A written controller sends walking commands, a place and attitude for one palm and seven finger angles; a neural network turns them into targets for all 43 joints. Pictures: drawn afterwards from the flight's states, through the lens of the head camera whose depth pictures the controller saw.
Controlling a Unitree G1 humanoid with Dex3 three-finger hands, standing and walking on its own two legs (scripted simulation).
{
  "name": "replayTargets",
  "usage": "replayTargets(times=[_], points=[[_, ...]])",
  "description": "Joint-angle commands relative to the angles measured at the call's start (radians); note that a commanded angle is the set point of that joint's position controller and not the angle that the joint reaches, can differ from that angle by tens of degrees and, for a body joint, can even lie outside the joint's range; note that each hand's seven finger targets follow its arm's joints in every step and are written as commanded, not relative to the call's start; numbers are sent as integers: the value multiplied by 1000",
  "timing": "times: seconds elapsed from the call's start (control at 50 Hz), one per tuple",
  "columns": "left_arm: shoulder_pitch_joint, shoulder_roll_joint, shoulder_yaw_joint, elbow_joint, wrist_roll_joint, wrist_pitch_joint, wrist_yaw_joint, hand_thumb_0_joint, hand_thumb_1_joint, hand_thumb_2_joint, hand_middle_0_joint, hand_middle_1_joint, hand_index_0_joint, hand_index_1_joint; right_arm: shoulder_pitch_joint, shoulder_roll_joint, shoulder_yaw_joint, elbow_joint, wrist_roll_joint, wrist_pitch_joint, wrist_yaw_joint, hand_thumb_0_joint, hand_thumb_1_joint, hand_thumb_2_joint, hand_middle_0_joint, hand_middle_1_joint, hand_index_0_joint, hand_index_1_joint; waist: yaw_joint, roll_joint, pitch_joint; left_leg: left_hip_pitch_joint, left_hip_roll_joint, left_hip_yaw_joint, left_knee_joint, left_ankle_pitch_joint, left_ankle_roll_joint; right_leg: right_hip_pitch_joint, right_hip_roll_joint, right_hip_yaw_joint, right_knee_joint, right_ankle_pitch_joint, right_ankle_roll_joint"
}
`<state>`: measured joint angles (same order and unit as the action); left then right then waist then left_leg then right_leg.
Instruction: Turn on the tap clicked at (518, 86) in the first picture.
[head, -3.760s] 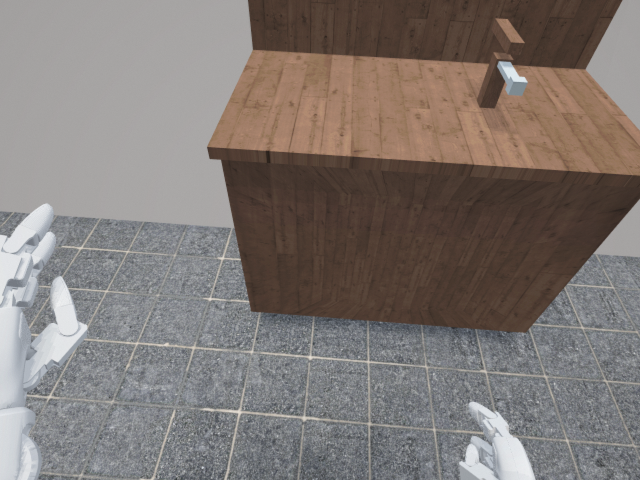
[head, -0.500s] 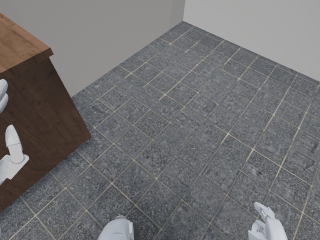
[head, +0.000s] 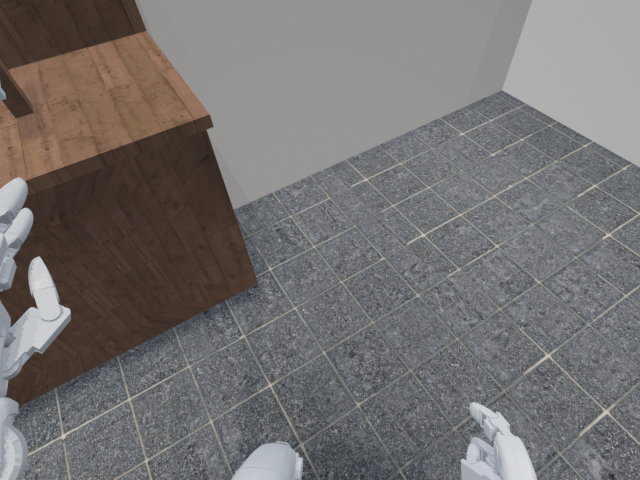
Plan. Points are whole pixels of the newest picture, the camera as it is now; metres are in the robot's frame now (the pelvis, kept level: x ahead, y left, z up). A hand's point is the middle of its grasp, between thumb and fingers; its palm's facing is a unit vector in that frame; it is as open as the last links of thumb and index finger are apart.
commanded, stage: turn to face it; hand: left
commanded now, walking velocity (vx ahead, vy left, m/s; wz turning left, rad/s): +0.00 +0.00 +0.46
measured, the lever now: out of the picture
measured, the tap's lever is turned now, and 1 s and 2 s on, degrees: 0 0 0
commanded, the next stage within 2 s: take the last steps up to it in 0.32 s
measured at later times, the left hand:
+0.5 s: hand out of the picture +0.10 +0.28 +0.20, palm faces +0.57 -0.73 -0.37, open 7.4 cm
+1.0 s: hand out of the picture +0.03 +0.28 +0.18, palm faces +0.62 -0.66 -0.42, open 7.4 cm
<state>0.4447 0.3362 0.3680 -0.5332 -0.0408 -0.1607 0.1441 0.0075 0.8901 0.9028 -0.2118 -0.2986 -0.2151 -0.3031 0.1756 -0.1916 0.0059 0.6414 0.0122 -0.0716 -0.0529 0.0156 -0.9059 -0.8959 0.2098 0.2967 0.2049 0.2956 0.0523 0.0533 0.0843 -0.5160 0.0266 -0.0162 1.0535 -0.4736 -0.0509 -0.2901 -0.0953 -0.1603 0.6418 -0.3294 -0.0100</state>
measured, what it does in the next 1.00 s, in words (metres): steps on the spot, turning left: left foot, then right foot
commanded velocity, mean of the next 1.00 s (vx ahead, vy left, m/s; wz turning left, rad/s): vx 0.18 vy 0.07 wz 0.19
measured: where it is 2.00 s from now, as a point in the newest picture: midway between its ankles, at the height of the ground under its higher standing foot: outside the picture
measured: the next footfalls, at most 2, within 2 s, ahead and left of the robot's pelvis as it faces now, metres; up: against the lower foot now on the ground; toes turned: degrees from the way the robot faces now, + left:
left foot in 0.28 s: -0.01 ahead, +0.11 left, +0.00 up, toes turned +15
right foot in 0.68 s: -0.02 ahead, -0.13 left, +0.00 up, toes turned +6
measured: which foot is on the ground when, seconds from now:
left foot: up 0.00-0.26, down 0.28-0.68, up 0.70-1.00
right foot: down 0.00-0.28, up 0.30-0.66, down 0.68-1.00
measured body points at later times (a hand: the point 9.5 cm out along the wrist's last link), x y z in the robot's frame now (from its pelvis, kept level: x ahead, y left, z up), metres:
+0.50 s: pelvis -0.05 +0.00 +0.02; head -0.05 +0.03 +0.46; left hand +0.06 +0.31 +0.22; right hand +0.15 -0.17 -0.06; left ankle -0.05 +0.10 -0.73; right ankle -0.01 -0.14 -0.66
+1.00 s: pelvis -0.10 -0.01 +0.02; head -0.09 -0.02 +0.47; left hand -0.01 +0.31 +0.21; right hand +0.12 -0.23 -0.07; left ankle -0.10 +0.15 -0.69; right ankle -0.06 -0.13 -0.73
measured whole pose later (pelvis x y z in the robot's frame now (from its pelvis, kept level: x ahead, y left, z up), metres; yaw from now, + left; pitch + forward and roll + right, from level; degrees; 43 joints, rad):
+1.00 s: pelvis -0.10 -0.01 +0.02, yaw +18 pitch -1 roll +2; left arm 0.50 0.35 0.34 -0.45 -0.02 -0.23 0.15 0.01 0.89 0.90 -0.21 -0.30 -0.22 -0.30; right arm 0.26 -0.28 -0.07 0.65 0.00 -0.06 -0.07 0.02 -0.91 -0.90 0.20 0.30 0.20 0.29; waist 0.00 -0.01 0.01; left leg -0.40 0.08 0.10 0.73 -0.31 -0.02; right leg -0.20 -0.14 -0.16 0.46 -0.24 0.02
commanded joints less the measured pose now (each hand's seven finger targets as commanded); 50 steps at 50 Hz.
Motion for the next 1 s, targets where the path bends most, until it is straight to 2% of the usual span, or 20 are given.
replayTargets(times=[0.0, 0.14, 0.18, 0.22, 0.24, 0.26, 0.28, 0.3, 0.34, 0.42, 0.54, 0.6, 0.62, 0.64, 0.66, 0.68, 0.72, 0.76, 0.82, 0.98], points=[[-50, 194, 94, -73, 16, -43, 15, 0, 900, 900, -200, -300, -200, -300, -114, -65, -19, -164, -11, -37, -28, 0, -900, -900, 200, 300, 200, 300, -40, -250, -153, -71, 17, 63, 199, 12, -20, 173, -257, 121, -229, 746, -56], [22, 225, 132, -304, 8, -75, 57, 0, 900, 900, -200, -300, -200, -300, -101, -78, -44, -241, -21, -23, -47, 0, -900, -900, 200, 300, 200, 300, -7, -221, -245, 75, 11, 151, -267, -17, 15, 295, -286, 93, -200, 757, -107], [36, 223, 148, -337, 6, -73, 66, 0, 900, 900, -200, -300, -200, -300, -71, -84, -49, -251, -23, -14, -41, 0, -900, -900, 200, 300, 200, 300, -21, -210, -275, 111, 1, 154, -383, 25, 16, 312, -286, 96, -159, 749, -106], [52, 203, 138, -338, -4, -71, 66, 0, 900, 900, -200, -300, -200, -300, -32, -95, -60, -250, -20, 2, -37, 0, -900, -900, 200, 300, 200, 300, -63, -131, -299, 266, -14, 144, -575, 203, 20, 242, -242, 61, -52, 654, -52], [26, 198, 130, -357, -11, -79, 66, 0, 900, 900, -200, -300, -200, -300, -23, -102, -62, -253, -20, 5, -37, 0, -900, -900, 200, 300, 200, 300, -85, -45, -308, 385, 27, 113, -651, 371, 37, 151, -187, 25, 79, 551, -5], [26, 201, 130, -375, -20, -96, 65, 0, 900, 900, -200, -300, -200, -300, -35, -138, -72, -261, -21, -5, -36, 0, -900, -900, 200, 300, 200, 300, -80, 193, -285, 491, 221, -137, -679, 771, 125, -78, -61, 0, 247, 133, 59], [48, 216, 129, -358, -11, -120, 55, 0, 900, 900, -200, -300, -200, -300, -15, -148, -77, -259, -14, -18, -21, 0, -900, -900, 200, 300, 200, 300, -55, 333, -261, 543, 397, -341, -657, 1207, 242, -244, 16, 53, 395, -326, 73], [69, 228, 149, -278, 11, -128, 39, 0, 900, 900, -200, -300, -200, -300, 5, -126, -67, -231, -17, -30, -2, 0, -900, -900, 200, 300, 200, 300, -59, 260, -223, 520, 390, -333, -644, 1193, 264, -307, 20, 117, 465, -348, 57], [9, 204, 114, -301, 19, -124, 23, 0, 900, 900, -200, -300, -200, -300, -16, -138, -77, -214, -11, -49, 15, 0, -900, -900, 200, 300, 200, 300, -72, 165, -194, 490, 319, -234, -615, 1074, 224, -314, 17, 116, 446, -232, 69], [49, 156, 75, -273, 0, -100, 13, 0, 900, 900, -200, -300, -200, -300, -11, -138, -72, -201, 3, -59, 28, 0, -900, -900, 200, 300, 200, 300, -64, 188, -192, 373, 202, -55, -646, 850, 171, -164, 63, 59, 302, -44, 82], [-60, 158, 56, -197, -2, -93, 10, 0, 900, 900, -200, -300, -200, -300, -49, -127, -47, -168, -10, -61, 6, 0, -900, -900, 200, 300, 200, 300, -55, 194, -120, 165, 222, -158, -794, 66, 217, -10, 72, 32, 139, -133, 80], [-119, 172, 54, -157, 17, -81, 19, 0, 900, 900, -200, -300, -200, -300, -60, -120, -42, -154, -15, -58, -7, 0, -900, -900, 200, 300, 200, 300, -32, 134, -130, 48, 176, -138, -741, -166, 176, 206, 81, 5, -120, -124, 51], [-136, 181, 51, -162, 25, -77, 19, 0, 900, 900, -200, -300, -200, -300, -53, -109, -41, -155, -12, -51, -8, 0, -900, -900, 200, 300, 200, 300, -32, 56, -140, -6, 121, -75, -613, -185, 142, 263, 21, 64, -221, -132, 19], [-154, 197, 51, -162, 34, -76, 19, 0, 900, 900, -200, -300, -200, -300, -60, -81, -39, -159, -10, -47, -2, 0, -900, -900, 200, 300, 200, 300, -27, -160, -121, -120, 34, 21, -329, -152, 94, 270, -167, 318, -377, -295, -59], [-179, 253, 78, -157, 21, -76, 21, 0, 900, 900, -200, -300, -200, -300, -106, -84, -39, -167, -11, -55, -2, 0, -900, -900, 200, 300, 200, 300, -16, -371, -57, -253, -36, 40, -8, -91, 43, 206, -406, 689, -522, -381, -162], [-214, 266, 98, -158, 3, -90, 24, 0, 900, 900, -200, -300, -200, -300, -131, -128, -41, -143, -33, -67, -5, 0, -900, -900, 200, 300, 200, 300, -22, -243, -15, -239, 6, -37, 144, 19, 22, 106, -438, 646, -545, -273, -168], [-156, 221, 85, -112, 11, -97, 11, 0, 900, 900, -200, -300, -200, -300, -91, -111, -47, -125, -20, -56, 3, 0, -900, -900, 200, 300, 200, 300, -56, -214, -87, -187, 26, -33, 199, 139, 9, 100, -322, 493, -477, -235, -128], [-74, 199, 80, -88, 10, -113, 2, 0, 900, 900, -200, -300, -200, -300, -94, -119, -50, -118, -13, -41, -3, 0, -900, -900, 200, 300, 200, 300, -50, -162, -38, -170, 58, -1, 169, 203, 3, 64, -276, 303, -458, -57, -102], [-43, 196, 88, -65, 15, -130, 4, 0, 900, 900, -200, -300, -200, -300, -85, -109, -52, -125, -11, -32, -8, 0, -900, -900, 200, 300, 200, 300, -53, -171, -84, -87, 56, 67, -43, 209, 12, 118, -227, 161, -414, 99, -80], [-71, 196, 99, -170, 17, -123, 45, 0, 900, 900, -200, -300, -200, -300, -35, -110, -76, -174, -17, -62, -24, 0, -900, -900, 200, 300, 200, 300, -35, -269, -151, 195, 19, 183, -477, 148, 53, 118, -226, 201, -360, -71, -105]])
